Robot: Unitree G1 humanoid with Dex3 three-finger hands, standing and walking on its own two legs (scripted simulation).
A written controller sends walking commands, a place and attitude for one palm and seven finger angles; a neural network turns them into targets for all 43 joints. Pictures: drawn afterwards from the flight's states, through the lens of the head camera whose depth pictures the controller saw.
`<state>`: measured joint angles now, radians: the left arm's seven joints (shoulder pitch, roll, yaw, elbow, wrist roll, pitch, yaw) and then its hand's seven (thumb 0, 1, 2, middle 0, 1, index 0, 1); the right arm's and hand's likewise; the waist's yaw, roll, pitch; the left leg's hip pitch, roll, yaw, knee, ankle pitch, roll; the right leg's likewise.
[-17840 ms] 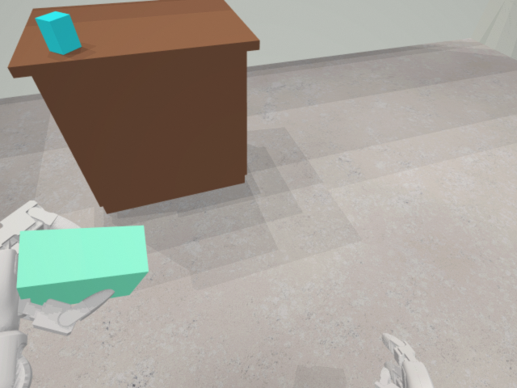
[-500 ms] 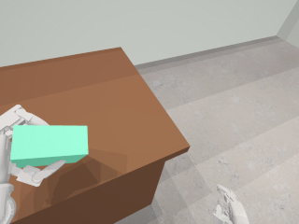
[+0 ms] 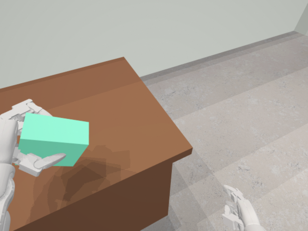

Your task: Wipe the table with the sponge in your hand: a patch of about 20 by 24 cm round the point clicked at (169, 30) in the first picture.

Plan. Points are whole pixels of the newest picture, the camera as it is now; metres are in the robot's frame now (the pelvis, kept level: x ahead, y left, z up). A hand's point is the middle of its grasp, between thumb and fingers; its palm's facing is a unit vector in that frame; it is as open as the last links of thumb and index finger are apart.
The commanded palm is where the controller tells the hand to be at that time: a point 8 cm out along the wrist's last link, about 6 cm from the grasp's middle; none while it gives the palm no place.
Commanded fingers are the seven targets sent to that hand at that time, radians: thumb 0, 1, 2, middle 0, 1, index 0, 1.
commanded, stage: turn the palm down, sponge in hand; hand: left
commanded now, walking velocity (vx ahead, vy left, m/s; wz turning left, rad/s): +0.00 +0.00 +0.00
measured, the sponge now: (62, 143) +0.25 +0.23 +0.15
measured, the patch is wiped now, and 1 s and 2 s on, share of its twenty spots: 0.00 0.00 0.00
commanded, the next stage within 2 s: move the sponge above the wiping area in 1.96 s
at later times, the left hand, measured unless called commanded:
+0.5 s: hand (66, 145) +0.24 +0.21 +0.16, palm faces +0.20 -0.55 -0.81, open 9.9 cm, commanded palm +0.18 +0.26 +0.23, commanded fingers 0.00 0.10 1.30 -1.20 -1.60 -1.20 -1.60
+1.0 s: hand (39, 126) +0.24 +0.25 +0.21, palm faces +0.35 -0.30 -0.88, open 9.8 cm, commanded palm +0.20 +0.28 +0.26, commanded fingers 0.00 0.10 1.30 -1.20 -1.60 -1.20 -1.60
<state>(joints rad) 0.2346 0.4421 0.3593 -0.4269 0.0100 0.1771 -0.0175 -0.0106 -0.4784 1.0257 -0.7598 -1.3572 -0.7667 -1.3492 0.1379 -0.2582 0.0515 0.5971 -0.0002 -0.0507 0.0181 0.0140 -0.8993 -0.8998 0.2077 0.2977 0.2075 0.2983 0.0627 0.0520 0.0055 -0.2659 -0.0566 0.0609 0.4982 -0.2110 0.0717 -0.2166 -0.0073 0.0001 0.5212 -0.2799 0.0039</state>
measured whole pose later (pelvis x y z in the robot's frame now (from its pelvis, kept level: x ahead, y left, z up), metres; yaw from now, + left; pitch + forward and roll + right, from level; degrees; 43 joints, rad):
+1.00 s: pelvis +0.02 -0.01 +0.00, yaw +0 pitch +0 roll -1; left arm 0.24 0.69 0.19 -0.63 0.42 0.42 0.04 -0.01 -0.48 1.03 -0.77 -1.35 -0.77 -1.34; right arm 0.04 -0.26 0.04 0.59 0.04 0.08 -0.09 0.01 -0.90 -0.90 0.20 0.30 0.20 0.30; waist 0.12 0.10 -0.03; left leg -0.29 -0.05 0.00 0.56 -0.26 0.05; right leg -0.22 0.02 -0.01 0.54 -0.32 -0.01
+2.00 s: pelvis -0.01 -0.05 +0.00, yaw -1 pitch -4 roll +1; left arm 0.00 0.66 0.14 -0.37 0.66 0.51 -0.03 -0.01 -0.48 1.03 -0.77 -1.35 -0.77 -1.34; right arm -0.02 -0.29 0.06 0.64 0.07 0.07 -0.07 0.01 -0.90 -0.90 0.20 0.30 0.20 0.30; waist 0.12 0.15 -0.01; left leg -0.19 -0.01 0.00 0.46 -0.19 0.00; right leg -0.16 0.06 0.00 0.50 -0.26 -0.06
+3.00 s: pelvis +0.00 -0.02 +0.01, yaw -1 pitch -3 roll +0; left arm 0.09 0.58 0.04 -0.37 0.72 0.53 -0.07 -0.01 -0.48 1.03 -0.76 -1.36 -0.76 -1.35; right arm -0.02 -0.27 0.07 0.63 0.06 0.08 -0.06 0.01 -0.90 -0.90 0.21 0.30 0.20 0.30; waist 0.13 0.13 -0.01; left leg -0.19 -0.05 0.01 0.43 -0.18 0.04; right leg -0.15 0.02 0.01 0.46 -0.25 -0.02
